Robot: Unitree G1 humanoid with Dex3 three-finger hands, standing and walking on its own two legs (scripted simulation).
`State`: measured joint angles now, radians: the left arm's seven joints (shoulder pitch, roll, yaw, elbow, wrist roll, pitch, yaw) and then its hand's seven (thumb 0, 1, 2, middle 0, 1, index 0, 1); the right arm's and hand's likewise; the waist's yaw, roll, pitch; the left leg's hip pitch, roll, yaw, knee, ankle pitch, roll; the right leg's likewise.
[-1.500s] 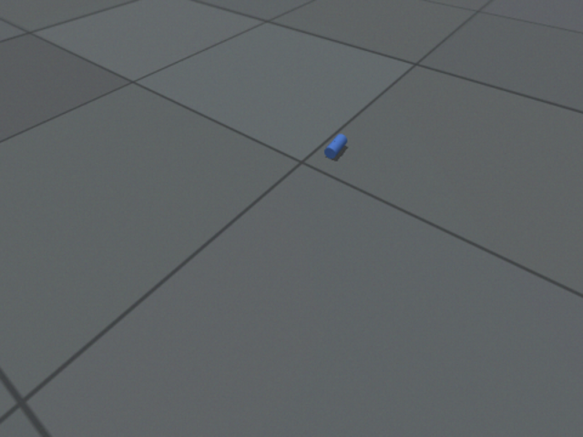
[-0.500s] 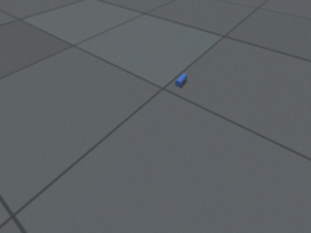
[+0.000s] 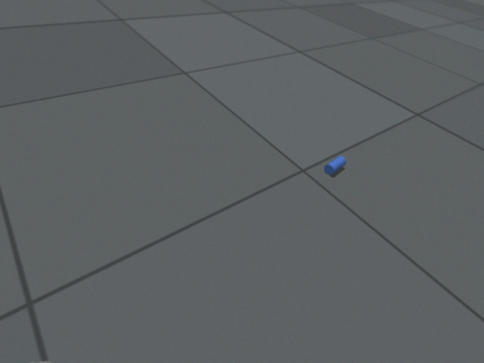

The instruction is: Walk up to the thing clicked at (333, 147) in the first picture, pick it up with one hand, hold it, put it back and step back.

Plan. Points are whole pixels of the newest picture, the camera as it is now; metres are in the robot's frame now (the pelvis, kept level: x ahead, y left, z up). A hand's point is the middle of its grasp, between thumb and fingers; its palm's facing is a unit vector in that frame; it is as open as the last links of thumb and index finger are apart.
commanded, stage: walk up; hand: left
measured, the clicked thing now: (335, 165) +1.52 -0.66 -0.72
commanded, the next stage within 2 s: none
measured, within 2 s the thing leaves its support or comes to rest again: neither
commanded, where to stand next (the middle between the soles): +1.40 -1.11 m, yaw +44 degrees
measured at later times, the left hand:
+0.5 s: hand (151, 313) +0.25 +0.18 -0.12, palm faces +0.27 -0.89 -0.36, open 7.3 cm
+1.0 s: hand (217, 240) +0.45 +0.07 -0.15, palm faces +0.32 -0.91 -0.27, open 7.3 cm
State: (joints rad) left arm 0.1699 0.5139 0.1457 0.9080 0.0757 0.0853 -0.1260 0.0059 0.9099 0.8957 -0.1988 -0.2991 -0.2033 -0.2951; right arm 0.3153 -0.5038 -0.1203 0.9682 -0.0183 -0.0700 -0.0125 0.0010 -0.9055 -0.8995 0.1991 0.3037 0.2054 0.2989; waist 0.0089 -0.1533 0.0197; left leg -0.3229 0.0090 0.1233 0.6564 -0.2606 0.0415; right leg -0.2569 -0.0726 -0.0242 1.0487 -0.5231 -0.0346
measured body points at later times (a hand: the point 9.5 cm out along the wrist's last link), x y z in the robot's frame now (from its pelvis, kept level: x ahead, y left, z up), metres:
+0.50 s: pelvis +0.24 -0.13 +0.00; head +0.26 -0.12 +0.45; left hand +0.24 +0.22 -0.10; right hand +0.40 -0.46 -0.10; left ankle +0.10 +0.04 -0.65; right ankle +0.30 -0.24 -0.72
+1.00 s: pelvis +0.48 -0.22 +0.00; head +0.47 -0.17 +0.44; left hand +0.44 +0.11 -0.13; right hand +0.65 -0.53 -0.06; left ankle +0.47 -0.06 -0.71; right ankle +0.58 -0.37 -0.65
